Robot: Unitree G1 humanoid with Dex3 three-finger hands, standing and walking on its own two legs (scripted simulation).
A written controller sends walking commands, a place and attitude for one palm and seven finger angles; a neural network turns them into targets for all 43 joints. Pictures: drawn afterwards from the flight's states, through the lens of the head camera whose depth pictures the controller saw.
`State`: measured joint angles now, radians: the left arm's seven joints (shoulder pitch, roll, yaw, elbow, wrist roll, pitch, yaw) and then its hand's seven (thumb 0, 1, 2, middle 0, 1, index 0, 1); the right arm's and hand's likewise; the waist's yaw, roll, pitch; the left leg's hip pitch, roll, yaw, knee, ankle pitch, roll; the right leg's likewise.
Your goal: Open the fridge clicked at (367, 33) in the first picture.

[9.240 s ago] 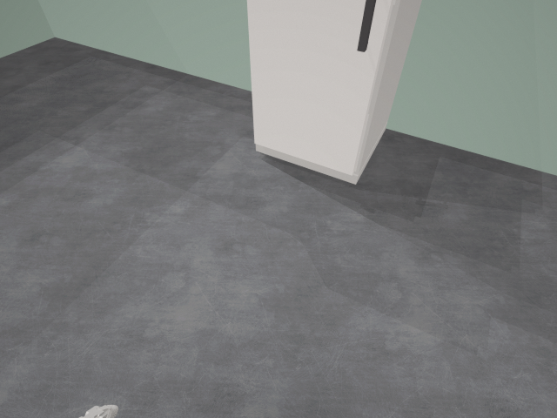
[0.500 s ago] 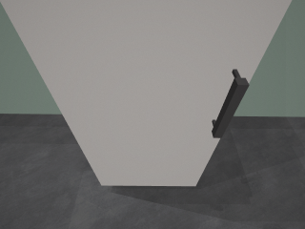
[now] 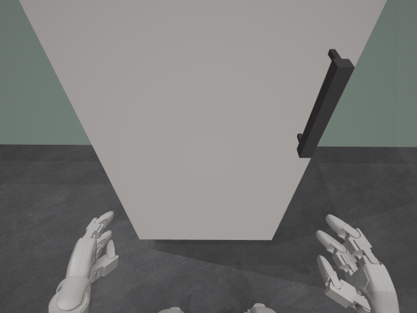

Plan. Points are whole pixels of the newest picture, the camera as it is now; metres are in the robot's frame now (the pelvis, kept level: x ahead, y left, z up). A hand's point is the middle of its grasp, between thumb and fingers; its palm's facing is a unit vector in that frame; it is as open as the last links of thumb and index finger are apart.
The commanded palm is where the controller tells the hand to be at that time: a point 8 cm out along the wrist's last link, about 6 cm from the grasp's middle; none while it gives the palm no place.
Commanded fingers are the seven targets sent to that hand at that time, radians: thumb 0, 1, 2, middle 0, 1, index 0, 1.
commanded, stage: raise the hand to about handle height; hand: right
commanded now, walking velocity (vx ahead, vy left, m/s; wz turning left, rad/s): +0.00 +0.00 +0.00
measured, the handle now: (317, 108) +0.50 -0.19 +0.14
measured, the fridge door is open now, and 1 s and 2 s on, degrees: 0 0 0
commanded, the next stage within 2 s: move the hooked fingers beside the handle in 1.72 s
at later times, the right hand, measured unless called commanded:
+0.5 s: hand (379, 254) +0.22 -0.24 +0.08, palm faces +0.00 +1.00 -0.07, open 11.4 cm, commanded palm +0.19 -0.30 +0.09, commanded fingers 0.00 0.15 -0.45 0.28 0.98 0.28 0.98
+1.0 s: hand out of the picture +0.25 -0.29 +0.14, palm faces +0.02 +1.00 -0.07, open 13.8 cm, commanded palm +0.22 -0.34 +0.15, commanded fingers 0.00 0.50 -0.30 0.30 1.20 0.30 1.20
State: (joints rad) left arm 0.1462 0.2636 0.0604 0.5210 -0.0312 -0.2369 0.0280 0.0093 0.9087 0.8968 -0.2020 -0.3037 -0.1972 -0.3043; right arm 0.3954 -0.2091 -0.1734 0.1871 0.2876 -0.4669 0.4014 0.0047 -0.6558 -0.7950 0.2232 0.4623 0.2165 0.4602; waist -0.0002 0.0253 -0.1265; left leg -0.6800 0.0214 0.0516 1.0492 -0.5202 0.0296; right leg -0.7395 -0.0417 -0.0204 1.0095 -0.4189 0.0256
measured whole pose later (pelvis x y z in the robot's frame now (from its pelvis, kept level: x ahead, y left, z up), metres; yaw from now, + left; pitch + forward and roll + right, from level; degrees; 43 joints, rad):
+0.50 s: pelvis -0.01 -0.02 +0.02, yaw +0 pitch +7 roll +2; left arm 0.31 0.23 -0.03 0.61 -0.04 -0.27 0.08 0.01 0.90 0.90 -0.21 -0.30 -0.20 -0.31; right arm 0.32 -0.31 -0.28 0.06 0.32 -0.28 0.36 0.01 -0.07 -0.55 0.26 0.83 0.26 0.83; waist 0.02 -0.03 -0.08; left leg -0.56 0.01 0.08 0.88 -0.43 0.00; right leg -0.66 -0.05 0.00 0.92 -0.37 0.00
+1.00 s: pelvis +0.01 -0.03 +0.04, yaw -2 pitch +2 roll +2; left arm 0.24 0.25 -0.08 0.58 -0.05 -0.28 0.11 0.01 0.90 0.90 -0.21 -0.30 -0.20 -0.30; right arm 0.11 -0.40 -0.37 0.16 0.34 -0.12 0.45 -0.01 0.45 -0.32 0.30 1.17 0.29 1.17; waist -0.03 -0.03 -0.05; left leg -0.36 0.02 0.08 0.70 -0.37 -0.01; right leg -0.47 -0.03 0.00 0.76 -0.32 -0.02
